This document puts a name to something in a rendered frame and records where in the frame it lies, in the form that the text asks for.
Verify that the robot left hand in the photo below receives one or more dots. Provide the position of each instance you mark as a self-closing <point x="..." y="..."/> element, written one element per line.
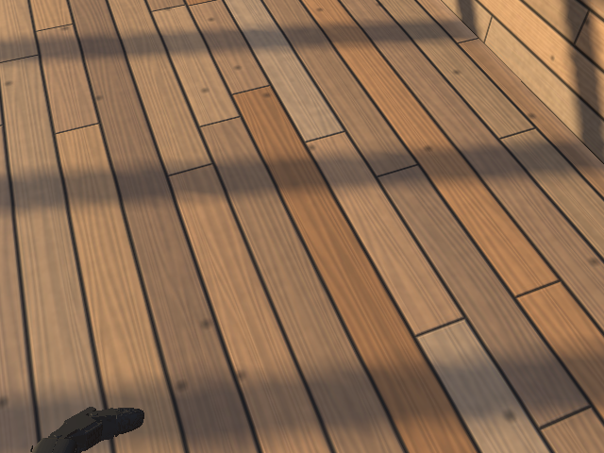
<point x="89" y="427"/>

